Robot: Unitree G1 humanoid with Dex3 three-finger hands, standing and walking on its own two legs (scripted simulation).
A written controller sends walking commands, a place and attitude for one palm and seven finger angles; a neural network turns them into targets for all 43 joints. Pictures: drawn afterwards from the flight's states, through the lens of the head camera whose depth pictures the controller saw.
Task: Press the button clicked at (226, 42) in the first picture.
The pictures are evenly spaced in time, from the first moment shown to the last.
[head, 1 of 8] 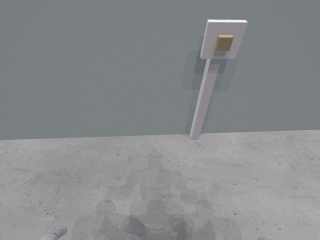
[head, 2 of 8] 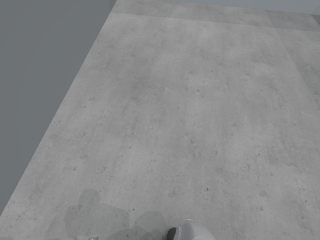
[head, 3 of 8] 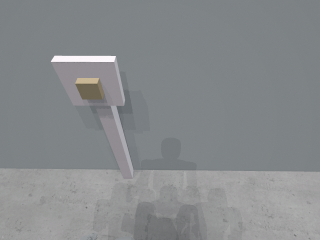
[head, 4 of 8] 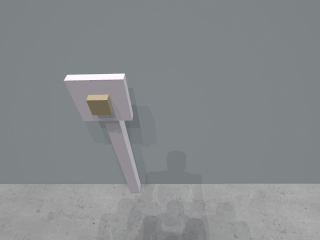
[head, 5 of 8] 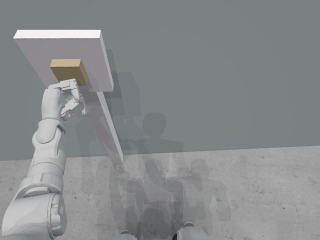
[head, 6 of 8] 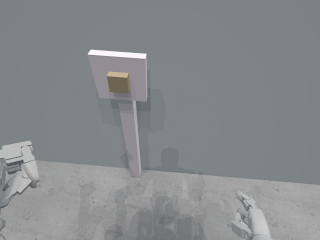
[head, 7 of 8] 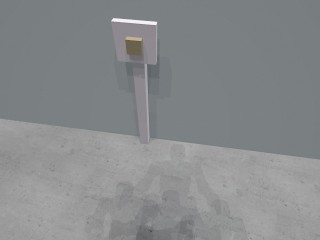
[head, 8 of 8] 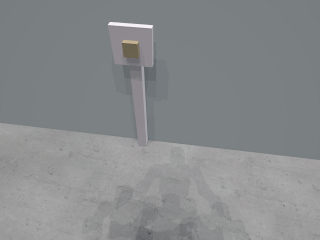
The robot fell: no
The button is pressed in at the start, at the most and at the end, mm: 0 13 0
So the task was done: yes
